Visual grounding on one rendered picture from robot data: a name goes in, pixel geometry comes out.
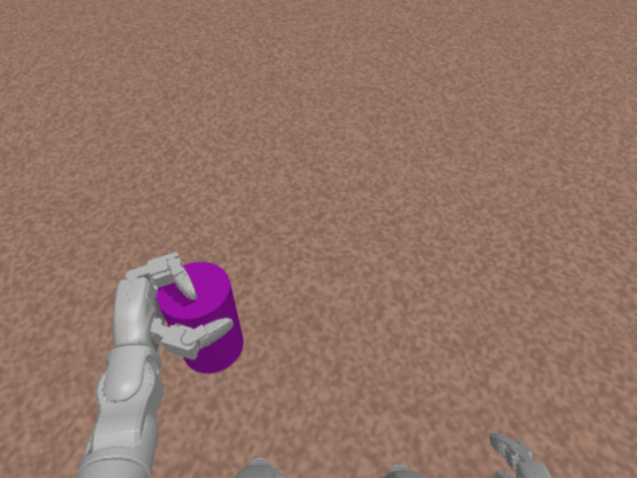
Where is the left robot arm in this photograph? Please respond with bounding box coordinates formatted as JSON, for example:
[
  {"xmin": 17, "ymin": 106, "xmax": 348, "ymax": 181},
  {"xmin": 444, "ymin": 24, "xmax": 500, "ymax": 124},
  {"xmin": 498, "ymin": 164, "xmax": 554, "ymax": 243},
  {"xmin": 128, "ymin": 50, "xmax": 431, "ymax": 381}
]
[{"xmin": 77, "ymin": 344, "xmax": 164, "ymax": 478}]

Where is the left robot hand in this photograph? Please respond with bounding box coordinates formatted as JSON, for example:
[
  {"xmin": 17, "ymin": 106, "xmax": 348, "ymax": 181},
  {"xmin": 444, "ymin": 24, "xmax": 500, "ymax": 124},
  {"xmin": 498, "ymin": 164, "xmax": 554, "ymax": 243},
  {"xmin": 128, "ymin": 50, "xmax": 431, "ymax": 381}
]
[{"xmin": 112, "ymin": 252, "xmax": 234, "ymax": 359}]

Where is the can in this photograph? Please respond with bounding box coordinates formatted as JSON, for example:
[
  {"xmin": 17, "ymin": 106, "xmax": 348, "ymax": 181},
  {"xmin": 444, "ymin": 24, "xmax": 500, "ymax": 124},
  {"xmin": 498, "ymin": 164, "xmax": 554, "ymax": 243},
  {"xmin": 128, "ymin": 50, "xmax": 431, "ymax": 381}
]
[{"xmin": 156, "ymin": 262, "xmax": 244, "ymax": 373}]

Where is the right robot hand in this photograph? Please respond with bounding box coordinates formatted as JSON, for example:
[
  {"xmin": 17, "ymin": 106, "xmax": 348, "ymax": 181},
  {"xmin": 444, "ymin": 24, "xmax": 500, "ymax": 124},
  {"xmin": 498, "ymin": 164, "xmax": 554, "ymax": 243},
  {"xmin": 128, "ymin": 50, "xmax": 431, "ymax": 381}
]
[{"xmin": 490, "ymin": 432, "xmax": 551, "ymax": 478}]

